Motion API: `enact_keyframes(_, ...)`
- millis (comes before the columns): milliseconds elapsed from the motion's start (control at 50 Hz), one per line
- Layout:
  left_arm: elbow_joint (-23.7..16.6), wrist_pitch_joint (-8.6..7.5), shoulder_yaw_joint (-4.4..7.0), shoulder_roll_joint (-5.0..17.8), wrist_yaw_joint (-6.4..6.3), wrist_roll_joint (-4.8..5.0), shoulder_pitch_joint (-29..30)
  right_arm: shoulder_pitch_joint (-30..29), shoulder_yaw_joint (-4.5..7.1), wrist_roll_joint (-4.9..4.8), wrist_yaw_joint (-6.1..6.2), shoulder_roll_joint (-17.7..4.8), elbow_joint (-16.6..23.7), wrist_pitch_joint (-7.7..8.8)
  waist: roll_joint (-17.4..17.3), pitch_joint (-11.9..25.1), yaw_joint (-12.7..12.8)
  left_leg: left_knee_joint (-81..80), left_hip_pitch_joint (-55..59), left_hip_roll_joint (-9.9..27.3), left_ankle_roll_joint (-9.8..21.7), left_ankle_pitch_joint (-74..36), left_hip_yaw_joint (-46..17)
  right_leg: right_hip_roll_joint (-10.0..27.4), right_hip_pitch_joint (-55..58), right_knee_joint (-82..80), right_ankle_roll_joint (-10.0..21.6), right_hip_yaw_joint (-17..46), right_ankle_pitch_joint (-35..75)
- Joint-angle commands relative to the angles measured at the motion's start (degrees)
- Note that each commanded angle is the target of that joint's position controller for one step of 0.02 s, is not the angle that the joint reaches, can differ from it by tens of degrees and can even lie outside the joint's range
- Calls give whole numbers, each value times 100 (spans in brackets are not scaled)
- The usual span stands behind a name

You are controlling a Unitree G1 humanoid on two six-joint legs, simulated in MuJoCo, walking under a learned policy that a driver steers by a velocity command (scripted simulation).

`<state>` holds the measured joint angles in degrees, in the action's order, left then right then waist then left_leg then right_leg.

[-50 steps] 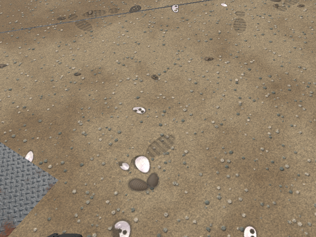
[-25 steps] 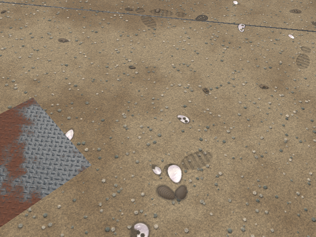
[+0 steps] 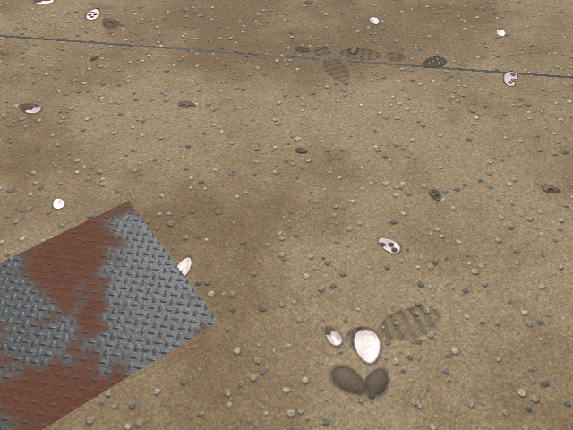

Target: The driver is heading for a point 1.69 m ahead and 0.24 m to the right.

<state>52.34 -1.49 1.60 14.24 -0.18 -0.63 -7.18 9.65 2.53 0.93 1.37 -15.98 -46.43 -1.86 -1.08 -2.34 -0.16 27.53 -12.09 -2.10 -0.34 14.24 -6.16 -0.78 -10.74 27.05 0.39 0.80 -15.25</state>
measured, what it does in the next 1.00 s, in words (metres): stands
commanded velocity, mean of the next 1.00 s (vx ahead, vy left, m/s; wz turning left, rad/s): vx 0.01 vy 0.00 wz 0.02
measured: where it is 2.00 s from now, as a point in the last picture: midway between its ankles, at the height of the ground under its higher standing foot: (291, 419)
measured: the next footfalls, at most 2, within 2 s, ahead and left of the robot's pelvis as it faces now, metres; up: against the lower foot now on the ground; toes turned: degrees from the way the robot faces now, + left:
right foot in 1.66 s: +0.46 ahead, -0.10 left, +0.00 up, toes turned -3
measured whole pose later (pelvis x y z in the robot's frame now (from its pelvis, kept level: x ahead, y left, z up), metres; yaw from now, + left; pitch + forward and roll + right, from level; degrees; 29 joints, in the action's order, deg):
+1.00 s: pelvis +0.01 -0.01 +0.00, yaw +0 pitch -1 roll +0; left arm 61.5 -0.8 0.2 13.9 -1.6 0.5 -13.4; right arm 13.0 1.2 -0.2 2.5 -13.4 -62.5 -0.1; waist -0.2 -1.1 0.4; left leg 31.4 -12.5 -0.7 -0.2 20.3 -5.1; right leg -2.0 -10.4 28.5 2.3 0.7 -17.2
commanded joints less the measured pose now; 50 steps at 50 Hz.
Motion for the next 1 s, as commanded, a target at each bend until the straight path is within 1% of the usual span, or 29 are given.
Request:
enact_keyframes(20,-216,-61,140,838,-46,30,174,-53,165,-3,10,-631,176,110,189,323,24,-284,257,312,109,-1151,-251,505,-39,-520,217,493,748)
enact_keyframes(60,-138,-34,123,818,-53,30,136,-30,161,-15,13,-610,65,134,68,324,50,-318,251,311,99,-1192,-253,451,21,-469,212,432,774)
enact_keyframes(120,-27,0,98,788,-52,29,134,-8,154,-26,28,-598,-93,153,4,277,62,-362,238,311,92,-1163,-252,392,39,-451,194,376,733)
enact_keyframes(280,273,34,53,771,-57,32,88,57,125,-45,71,-600,-490,187,64,213,54,-396,268,306,93,-1141,-202,296,37,-476,151,304,720)
enact_keyframes(460,533,37,4,764,-87,36,-79,96,80,-59,94,-538,-860,189,114,159,50,-419,283,270,76,-1061,-110,254,-14,-526,145,291,669)
enact_keyframes(660,688,29,-43,722,-113,39,-310,156,35,-66,109,-464,-1168,181,102,93,51,-446,245,243,43,-957,-33,234,-73,-567,165,299,604)
enact_keyframes(900,758,24,-73,629,-124,46,-570,299,-20,-73,132,-380,-1414,185,112,43,51,-456,170,235,10,-878,24,215,-95,-592,195,304,597)
enact_keyframes(920,807,31,-82,588,-132,44,-668,398,-42,-72,135,-301,-1475,180,163,169,48,-433,212,154,12,-384,120,186,-51,-675,213,298,-19)
enact_keyframes(940,815,50,-49,673,-151,75,-700,400,-48,-93,144,-273,-1488,176,270,81,70,-252,47,0,35,358,283,177,-110,-773,292,373,-990)
enact_keyframes(960,795,63,13,852,-172,118,-731,349,-40,-118,147,-291,-1450,191,481,-75,108,74,-270,-155,73,1130,464,311,-209,-931,465,642,-2006)
enact_keyframes(980,787,56,63,994,-184,143,-870,227,-43,-127,135,-296,-1365,242,723,-269,185,472,-726,-186,108,1455,565,682,-230,-1249,714,1196,-2842)
enact_keyframes(1000,796,25,124,1157,-189,161,-1055,88,-61,-141,105,-238,-1258,329,1013,-396,254,1023,-1122,-128,126,1335,678,1243,-148,-1658,1027,1965,-3380)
